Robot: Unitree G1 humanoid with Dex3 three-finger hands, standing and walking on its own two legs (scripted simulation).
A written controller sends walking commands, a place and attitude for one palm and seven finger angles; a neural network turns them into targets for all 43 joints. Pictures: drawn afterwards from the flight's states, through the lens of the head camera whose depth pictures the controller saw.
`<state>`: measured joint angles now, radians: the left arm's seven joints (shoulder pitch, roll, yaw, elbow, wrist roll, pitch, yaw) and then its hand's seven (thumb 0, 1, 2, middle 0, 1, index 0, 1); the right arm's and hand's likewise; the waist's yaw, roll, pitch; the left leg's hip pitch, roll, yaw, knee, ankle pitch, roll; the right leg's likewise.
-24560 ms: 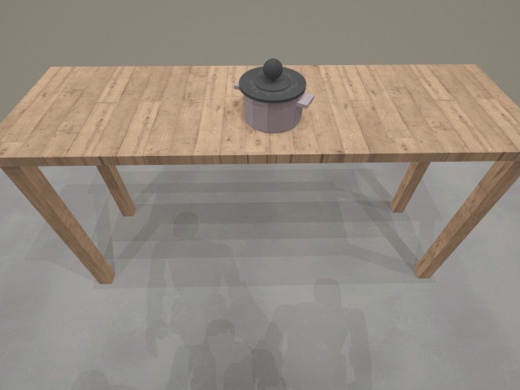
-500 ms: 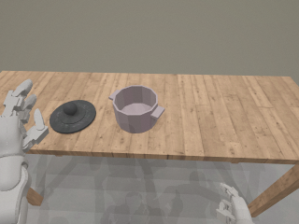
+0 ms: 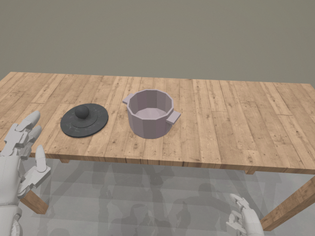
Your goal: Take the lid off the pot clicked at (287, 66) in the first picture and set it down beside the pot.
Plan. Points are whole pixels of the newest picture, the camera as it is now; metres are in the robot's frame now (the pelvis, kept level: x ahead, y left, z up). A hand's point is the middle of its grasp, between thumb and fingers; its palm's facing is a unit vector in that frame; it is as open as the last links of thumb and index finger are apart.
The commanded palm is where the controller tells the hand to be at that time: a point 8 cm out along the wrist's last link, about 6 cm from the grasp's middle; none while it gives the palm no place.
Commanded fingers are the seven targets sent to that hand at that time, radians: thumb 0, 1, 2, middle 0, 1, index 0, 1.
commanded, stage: draw the hand back to the body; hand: left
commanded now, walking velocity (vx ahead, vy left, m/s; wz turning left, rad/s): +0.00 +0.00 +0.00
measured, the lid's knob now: (82, 112) +0.48 +0.34 +0.01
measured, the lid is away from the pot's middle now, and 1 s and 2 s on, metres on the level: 0.25 0.25 0.25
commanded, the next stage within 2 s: step back with the hand held close in 0.12 s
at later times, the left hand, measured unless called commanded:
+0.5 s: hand (44, 178) +0.17 +0.24 +0.14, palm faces +0.26 -0.86 -0.43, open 7.4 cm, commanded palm +0.12 +0.30 +0.17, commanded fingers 0.00 0.90 0.90 -0.20 -0.30 -0.20 -0.30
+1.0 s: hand out of the picture +0.09 +0.27 +0.15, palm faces +0.33 -0.84 -0.44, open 7.4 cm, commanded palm +0.03 +0.32 +0.17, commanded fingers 0.00 0.90 0.90 -0.20 -0.30 -0.20 -0.30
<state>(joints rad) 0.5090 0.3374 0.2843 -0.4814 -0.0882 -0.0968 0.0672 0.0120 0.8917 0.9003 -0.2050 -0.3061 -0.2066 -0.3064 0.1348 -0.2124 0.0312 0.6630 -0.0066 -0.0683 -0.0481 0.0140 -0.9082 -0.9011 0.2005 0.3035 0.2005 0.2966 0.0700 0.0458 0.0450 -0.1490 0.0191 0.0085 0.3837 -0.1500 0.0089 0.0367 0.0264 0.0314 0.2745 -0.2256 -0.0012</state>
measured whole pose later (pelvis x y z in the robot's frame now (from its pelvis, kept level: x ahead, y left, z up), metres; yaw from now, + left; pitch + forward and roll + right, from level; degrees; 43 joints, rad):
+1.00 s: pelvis -0.09 +0.04 -0.02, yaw +1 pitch -1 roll -4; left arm 0.65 0.40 0.36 -0.70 -0.05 -0.22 0.13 0.01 0.89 0.90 -0.21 -0.31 -0.21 -0.31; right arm 0.19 -0.20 0.00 0.55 0.00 -0.01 -0.06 0.01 -0.91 -0.90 0.20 0.30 0.20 0.30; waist 0.02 0.01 0.07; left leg -0.50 0.00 0.01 0.62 -0.21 0.05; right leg -0.32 0.01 0.02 0.55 -0.22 0.04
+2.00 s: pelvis -0.35 +0.12 -0.01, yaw -2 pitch -2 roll -2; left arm 0.61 0.40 0.36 -0.62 -0.04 -0.13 0.14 0.01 0.89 0.90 -0.20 -0.31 -0.20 -0.31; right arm 0.26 -0.16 0.02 0.60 0.02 -0.08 -0.04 0.01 -0.91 -0.90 0.20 0.30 0.20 0.30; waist -0.05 -0.05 0.00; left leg -0.36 0.03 0.04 0.57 -0.21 0.05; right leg -0.33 0.04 -0.07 0.75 -0.47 -0.03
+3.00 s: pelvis -0.36 +0.15 -0.01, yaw +0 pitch +0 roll -1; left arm 0.25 0.18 -0.01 1.10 0.01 0.02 0.03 0.00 0.91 0.90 -0.19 -0.30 -0.20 -0.30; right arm 0.31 -0.09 -0.03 1.07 -0.01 0.02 -0.02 0.01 -0.91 -0.90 0.20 0.30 0.20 0.30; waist -0.03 -0.01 0.13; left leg -0.28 -0.03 0.03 0.46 -0.19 0.06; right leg -0.19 0.00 0.04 0.42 -0.24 0.02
